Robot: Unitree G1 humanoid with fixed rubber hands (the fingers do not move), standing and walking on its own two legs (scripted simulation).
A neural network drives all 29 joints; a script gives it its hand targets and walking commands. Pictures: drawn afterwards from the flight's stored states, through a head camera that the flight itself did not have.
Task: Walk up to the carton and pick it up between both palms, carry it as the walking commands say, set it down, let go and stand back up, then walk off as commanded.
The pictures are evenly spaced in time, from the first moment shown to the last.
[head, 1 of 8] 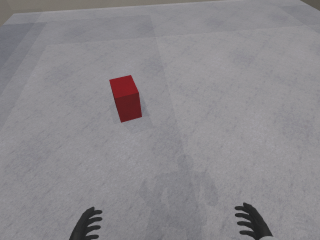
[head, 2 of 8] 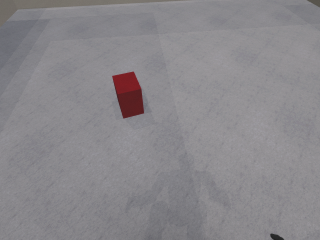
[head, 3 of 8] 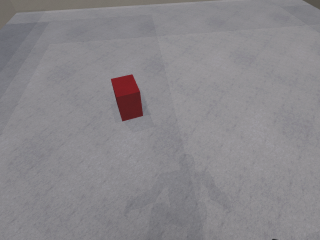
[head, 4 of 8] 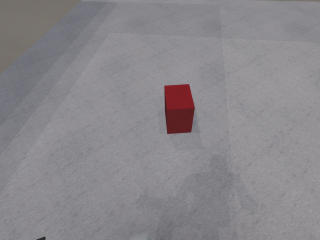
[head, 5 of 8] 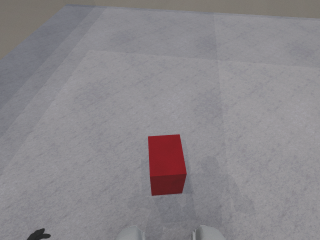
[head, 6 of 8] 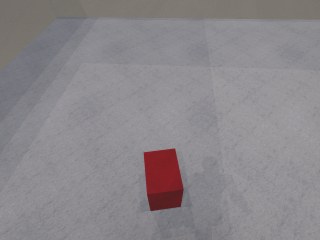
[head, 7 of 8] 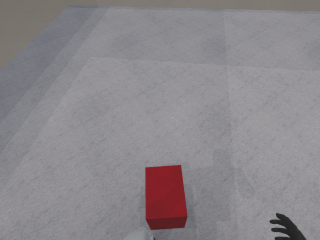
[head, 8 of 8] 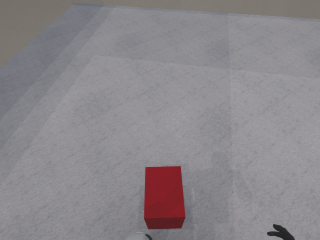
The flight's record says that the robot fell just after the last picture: no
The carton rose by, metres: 0.00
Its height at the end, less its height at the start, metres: +0.00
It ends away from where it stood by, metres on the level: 0.00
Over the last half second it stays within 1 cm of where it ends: yes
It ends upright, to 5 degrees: yes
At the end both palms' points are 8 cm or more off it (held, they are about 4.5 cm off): yes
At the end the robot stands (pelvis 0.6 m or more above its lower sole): yes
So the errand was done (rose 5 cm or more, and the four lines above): no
